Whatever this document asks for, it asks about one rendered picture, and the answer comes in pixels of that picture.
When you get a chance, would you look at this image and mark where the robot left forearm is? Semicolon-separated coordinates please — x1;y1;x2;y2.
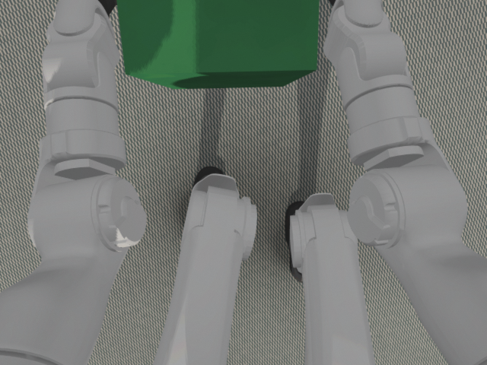
27;0;127;242

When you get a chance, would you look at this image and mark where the carton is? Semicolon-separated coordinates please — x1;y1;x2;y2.
116;0;320;89

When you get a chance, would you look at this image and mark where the right robot upper arm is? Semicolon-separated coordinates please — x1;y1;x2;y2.
347;164;487;365

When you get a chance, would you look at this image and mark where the left robot upper arm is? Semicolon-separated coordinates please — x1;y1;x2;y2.
0;174;147;365

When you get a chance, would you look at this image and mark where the robot left hand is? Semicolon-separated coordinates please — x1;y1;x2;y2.
98;0;117;18

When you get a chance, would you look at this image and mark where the robot left shin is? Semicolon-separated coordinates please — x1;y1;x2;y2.
180;173;240;251

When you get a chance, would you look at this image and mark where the left robot thigh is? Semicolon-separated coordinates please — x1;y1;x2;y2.
153;186;257;365

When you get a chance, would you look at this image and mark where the robot right forearm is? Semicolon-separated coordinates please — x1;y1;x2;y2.
323;0;467;206

